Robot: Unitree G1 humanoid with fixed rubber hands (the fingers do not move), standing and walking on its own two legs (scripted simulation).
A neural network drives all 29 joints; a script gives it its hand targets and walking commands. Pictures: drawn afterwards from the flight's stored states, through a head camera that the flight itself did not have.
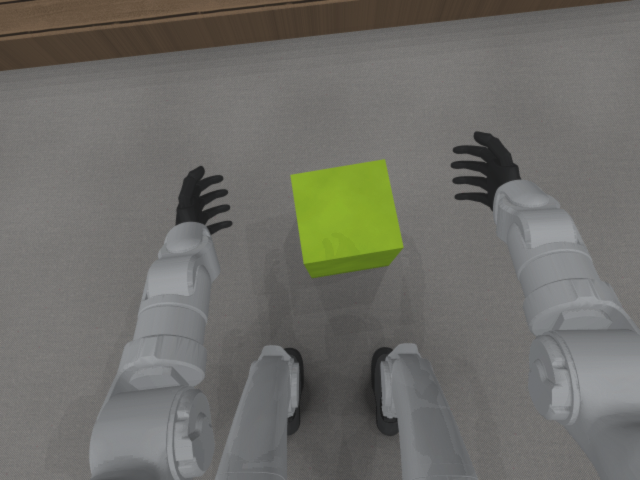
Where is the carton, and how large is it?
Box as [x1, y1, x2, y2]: [290, 159, 403, 277]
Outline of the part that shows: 384,159 290,175 303,262 311,277 388,265 403,247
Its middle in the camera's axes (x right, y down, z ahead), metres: +0.06 -0.03 +0.95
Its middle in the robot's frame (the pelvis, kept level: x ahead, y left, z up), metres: +0.53 -0.01 -0.54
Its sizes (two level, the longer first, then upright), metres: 0.210 0.200 0.250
